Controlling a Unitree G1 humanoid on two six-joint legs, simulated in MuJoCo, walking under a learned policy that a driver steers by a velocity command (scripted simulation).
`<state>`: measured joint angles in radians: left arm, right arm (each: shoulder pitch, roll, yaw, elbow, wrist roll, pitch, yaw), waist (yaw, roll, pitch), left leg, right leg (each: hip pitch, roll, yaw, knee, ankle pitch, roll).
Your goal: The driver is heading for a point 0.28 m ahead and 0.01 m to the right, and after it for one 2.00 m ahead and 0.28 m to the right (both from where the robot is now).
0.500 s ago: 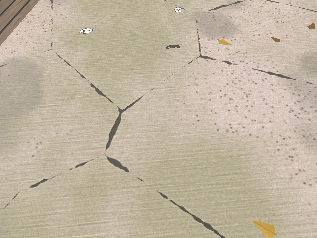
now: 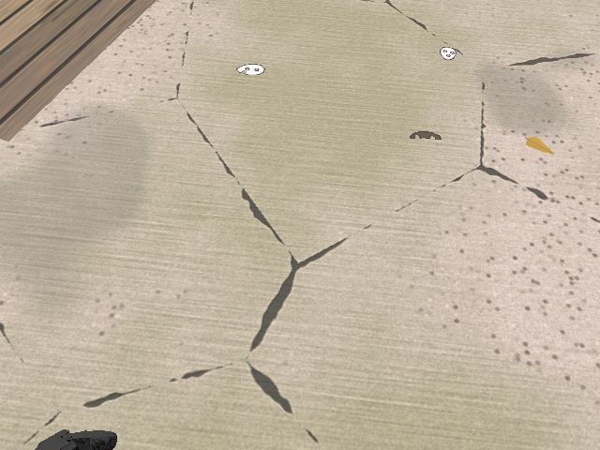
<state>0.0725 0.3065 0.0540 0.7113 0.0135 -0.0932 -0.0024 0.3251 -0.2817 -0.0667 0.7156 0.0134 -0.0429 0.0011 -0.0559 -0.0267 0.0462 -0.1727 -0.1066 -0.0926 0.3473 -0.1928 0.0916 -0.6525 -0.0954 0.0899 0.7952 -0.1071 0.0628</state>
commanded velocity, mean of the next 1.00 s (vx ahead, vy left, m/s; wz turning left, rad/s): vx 0.35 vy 0.00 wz -0.05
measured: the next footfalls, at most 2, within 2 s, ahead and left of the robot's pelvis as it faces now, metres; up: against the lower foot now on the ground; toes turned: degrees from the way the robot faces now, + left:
right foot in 0.18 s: +0.30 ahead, -0.14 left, +0.00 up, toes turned +10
left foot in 0.60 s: +0.37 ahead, +0.10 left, +0.00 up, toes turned +1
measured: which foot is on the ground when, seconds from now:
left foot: down 0.00-0.18, up 0.20-0.58, down 0.60-1.00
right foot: up 0.00-0.16, down 0.18-0.60, up 0.62-1.00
